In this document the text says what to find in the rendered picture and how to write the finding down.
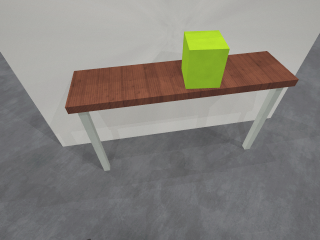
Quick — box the carton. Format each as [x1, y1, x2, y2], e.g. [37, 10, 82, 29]
[181, 30, 230, 89]

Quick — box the table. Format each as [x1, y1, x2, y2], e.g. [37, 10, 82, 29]
[65, 51, 299, 171]

